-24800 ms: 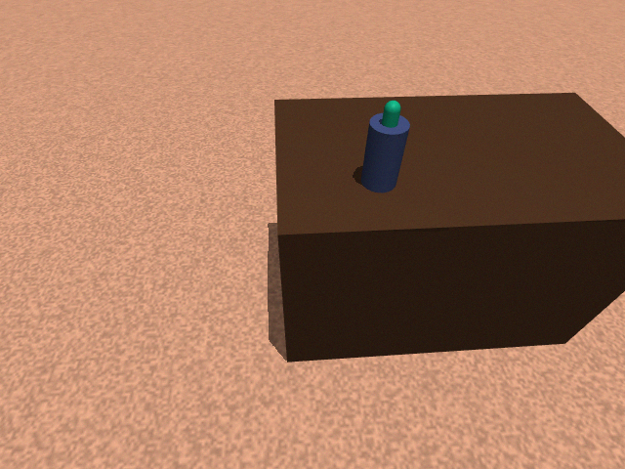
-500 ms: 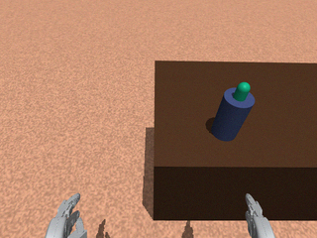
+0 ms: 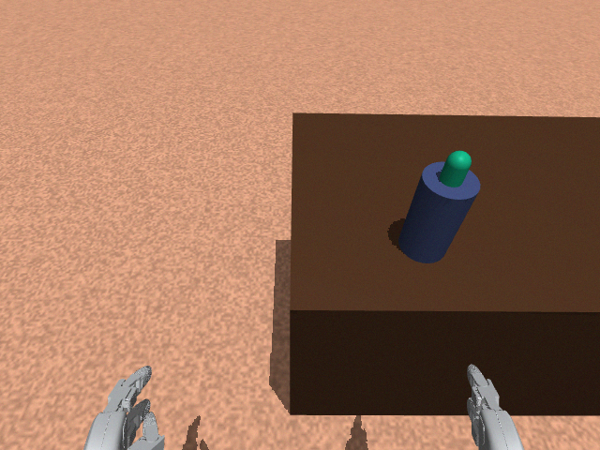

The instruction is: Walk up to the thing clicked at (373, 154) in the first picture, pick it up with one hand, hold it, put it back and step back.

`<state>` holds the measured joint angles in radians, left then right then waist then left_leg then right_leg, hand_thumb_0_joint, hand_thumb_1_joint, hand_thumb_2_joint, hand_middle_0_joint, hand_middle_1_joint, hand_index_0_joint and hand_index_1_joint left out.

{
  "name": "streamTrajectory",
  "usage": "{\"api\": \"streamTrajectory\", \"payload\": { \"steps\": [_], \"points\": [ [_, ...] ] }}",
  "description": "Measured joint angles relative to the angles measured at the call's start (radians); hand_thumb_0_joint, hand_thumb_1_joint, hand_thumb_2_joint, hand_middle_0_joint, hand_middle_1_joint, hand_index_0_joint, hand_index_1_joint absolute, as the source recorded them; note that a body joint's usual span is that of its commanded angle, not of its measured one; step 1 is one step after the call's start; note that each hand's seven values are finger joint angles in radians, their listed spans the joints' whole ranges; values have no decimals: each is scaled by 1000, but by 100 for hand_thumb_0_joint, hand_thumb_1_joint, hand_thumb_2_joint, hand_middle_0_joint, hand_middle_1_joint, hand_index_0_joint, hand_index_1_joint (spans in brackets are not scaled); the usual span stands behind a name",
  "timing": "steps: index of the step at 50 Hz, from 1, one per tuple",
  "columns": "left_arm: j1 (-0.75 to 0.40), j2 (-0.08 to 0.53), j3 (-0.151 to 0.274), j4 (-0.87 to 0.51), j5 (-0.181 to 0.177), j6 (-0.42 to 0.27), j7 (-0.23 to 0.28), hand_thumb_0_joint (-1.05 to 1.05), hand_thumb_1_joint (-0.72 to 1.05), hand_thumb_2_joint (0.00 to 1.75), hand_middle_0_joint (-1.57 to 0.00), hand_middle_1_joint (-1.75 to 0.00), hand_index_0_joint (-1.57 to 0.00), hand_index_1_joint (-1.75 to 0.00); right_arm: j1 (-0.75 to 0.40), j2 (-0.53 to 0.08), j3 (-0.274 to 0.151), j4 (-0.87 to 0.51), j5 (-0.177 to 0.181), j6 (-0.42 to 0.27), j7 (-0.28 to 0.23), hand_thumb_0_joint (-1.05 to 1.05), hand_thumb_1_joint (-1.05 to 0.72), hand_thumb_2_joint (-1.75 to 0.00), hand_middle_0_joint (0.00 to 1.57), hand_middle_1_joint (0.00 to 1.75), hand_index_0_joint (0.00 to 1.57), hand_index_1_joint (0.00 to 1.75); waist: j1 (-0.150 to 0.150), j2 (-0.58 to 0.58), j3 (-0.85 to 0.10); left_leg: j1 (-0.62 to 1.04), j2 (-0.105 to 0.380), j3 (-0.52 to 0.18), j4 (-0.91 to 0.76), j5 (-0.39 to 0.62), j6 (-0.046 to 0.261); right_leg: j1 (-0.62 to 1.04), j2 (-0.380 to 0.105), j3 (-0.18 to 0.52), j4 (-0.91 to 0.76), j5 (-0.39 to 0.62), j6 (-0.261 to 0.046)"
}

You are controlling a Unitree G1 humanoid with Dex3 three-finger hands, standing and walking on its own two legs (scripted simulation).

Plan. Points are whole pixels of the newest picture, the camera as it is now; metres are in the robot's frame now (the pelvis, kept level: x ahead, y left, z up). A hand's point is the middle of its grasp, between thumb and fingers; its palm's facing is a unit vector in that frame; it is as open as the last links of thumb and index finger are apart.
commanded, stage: home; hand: right
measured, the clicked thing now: (439, 204) +0.50 -0.23 +0.04
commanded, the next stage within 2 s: stand in 0.88 s
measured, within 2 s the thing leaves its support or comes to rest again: neither
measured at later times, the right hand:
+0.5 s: hand (448, 442) +0.17 -0.18 -0.05, palm faces +0.14 +0.96 -0.25, open 17.4 cm
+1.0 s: hand out of the picture +0.10 -0.26 -0.11, palm faces -0.05 +0.93 -0.37, open 17.4 cm
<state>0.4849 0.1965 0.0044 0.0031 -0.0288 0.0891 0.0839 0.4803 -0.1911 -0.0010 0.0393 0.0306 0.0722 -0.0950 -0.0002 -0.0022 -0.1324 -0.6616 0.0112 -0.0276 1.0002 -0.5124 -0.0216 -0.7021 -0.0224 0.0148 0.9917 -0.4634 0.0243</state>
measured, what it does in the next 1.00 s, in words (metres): stands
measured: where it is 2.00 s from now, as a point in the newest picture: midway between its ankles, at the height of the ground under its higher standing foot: outside the picture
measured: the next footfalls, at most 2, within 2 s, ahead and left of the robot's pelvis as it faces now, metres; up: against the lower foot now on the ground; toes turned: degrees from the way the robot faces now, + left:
none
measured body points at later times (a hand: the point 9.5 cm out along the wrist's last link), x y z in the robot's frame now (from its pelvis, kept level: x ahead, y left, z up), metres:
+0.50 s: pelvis +0.00 +0.00 +0.00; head +0.03 +0.00 +0.45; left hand +0.16 +0.24 -0.06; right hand +0.16 -0.23 -0.03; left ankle -0.01 +0.13 -0.68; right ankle +0.02 -0.13 -0.68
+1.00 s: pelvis +0.00 -0.01 +0.03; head +0.02 -0.02 +0.48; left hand +0.08 +0.29 -0.08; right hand +0.10 -0.31 -0.08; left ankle -0.01 +0.13 -0.68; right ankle +0.02 -0.13 -0.68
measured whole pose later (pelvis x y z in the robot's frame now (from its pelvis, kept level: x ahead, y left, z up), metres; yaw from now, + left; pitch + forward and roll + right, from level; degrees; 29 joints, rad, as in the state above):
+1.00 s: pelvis +0.00 -0.01 +0.03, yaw +0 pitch +0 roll +0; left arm 0.21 0.35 0.04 0.91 0.05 -0.01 0.00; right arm 0.24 -0.34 -0.03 0.82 -0.04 -0.01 -0.02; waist 0.02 0.00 0.04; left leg -0.34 0.02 -0.04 0.76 -0.42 -0.03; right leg -0.39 -0.02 0.00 0.78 -0.38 0.00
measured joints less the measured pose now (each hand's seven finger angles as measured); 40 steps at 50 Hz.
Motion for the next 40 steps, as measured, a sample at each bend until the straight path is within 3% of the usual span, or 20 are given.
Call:
{"api": "streamTrajectory", "payload": {
  "steps": [15, 23, 32, 35, 37, 40],
  "points": [
    [3, 0, 0, -12, 0, 10, 1, 1, 90, 90, -20, -30, -21, -30, 2, 2, 1, 2, 0, -15, -5, -1, 53, -6, 6, 5, 5, 6, -1, 1, -3, -4, 0, 0, 6, -5, 0, -4, 0, 0, 5, -4, 0],
    [-114, 17, -19, 263, -9, -33, 18, 1, 90, 90, -20, -30, -21, -30, 31, -1, -2, -38, -5, 22, -36, -1, 52, -7, 6, 5, 5, 6, 15, -6, -8, 14, -15, 12, -5, -3, 3, 2, -14, 13, 18, -15, 3],
    [-160, 10, -14, 400, -1, -94, 41, 1, 90, 90, -20, -30, -21, -30, 23, -2, 5, -37, -9, 72, -56, -1, 52, -7, 6, 5, 5, 6, 20, -25, 18, 35, -18, 20, -26, 8, 4, 17, -17, 21, 8, -8, 4],
    [-229, 41, -22, 535, 90, -110, -3, 1, 90, 90, -20, -30, -21, -30, -79, -51, 22, 156, -87, -7, -5, -1, 52, -7, 6, 5, 5, 6, 9, -18, 88, 104, -10, 12, -42, 13, 9, 94, -9, 11, -23, 4, -5],
    [-270, 68, -22, 620, 104, -98, -36, 1, 90, 90, -21, -30, -21, -30, -143, -87, 26, 308, -103, -36, 29, -1, 52, -7, 6, 5, 6, 6, 8, -15, 113, 140, -3, 8, -54, 17, 10, 135, -3, 5, -44, 12, -10],
    [-298, 96, -4, 702, 91, -91, -67, 1, 90, 90, -21, -30, -21, -30, -190, -124, 10, 477, -95, -57, 56, -1, 51, -7, 6, 5, 6, 6, 17, -5, 135, 183, 5, 1, -78, 24, 6, 184, 4, -3, -78, 25, -10]
  ]
}}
